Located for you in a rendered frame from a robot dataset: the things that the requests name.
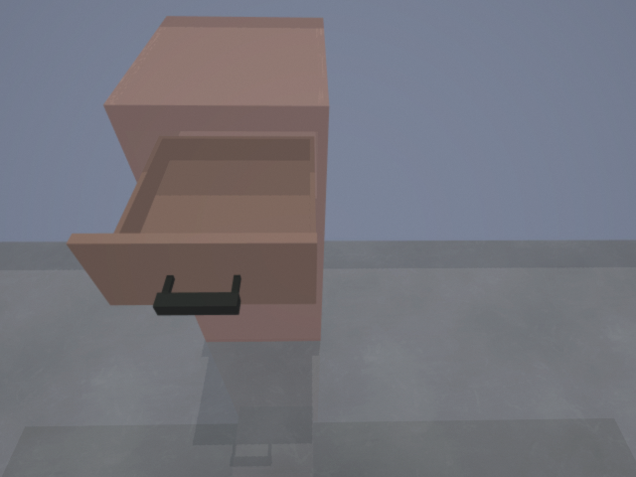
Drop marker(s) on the drawer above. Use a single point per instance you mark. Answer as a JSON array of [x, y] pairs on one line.
[[206, 208]]

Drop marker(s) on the cabinet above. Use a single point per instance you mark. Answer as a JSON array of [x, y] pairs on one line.
[[233, 76]]

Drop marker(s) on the handle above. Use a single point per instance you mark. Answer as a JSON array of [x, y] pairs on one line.
[[197, 303]]

